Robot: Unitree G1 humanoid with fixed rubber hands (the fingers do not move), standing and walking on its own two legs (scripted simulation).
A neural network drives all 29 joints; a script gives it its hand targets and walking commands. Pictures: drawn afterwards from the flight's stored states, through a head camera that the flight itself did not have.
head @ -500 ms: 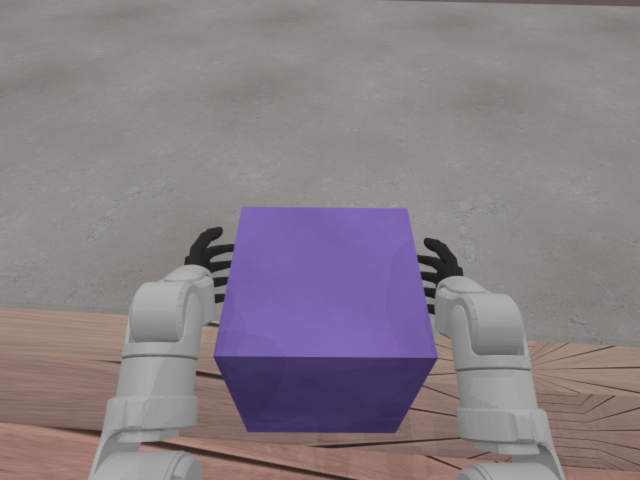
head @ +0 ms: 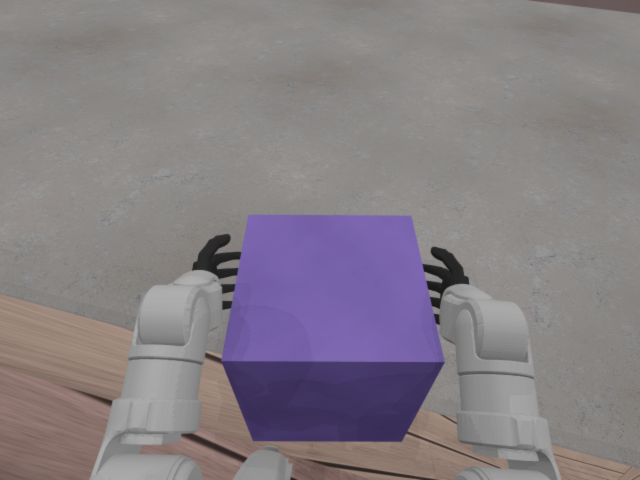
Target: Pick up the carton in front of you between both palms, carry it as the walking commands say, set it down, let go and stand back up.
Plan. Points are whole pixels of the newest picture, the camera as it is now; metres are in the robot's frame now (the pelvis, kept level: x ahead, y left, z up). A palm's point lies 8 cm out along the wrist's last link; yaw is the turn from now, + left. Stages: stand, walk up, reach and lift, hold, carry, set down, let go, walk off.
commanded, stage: carry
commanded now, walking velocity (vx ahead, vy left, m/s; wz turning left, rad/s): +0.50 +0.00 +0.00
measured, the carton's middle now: (328, 333) +0.33 +0.03 +0.00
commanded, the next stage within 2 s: none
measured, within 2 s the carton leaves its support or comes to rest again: neither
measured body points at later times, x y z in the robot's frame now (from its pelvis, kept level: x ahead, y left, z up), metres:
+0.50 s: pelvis +0.39 +0.03 -0.16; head +0.42 +0.04 +0.28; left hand +0.74 +0.16 -0.11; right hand +0.72 -0.15 -0.10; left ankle +0.28 +0.09 -0.83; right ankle +0.55 -0.10 -0.84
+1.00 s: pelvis +0.80 +0.03 -0.36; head +0.81 +0.02 +0.09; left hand +1.15 +0.19 -0.25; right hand +1.15 -0.11 -0.26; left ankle +0.98 +0.09 -1.08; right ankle +0.60 -0.04 -0.94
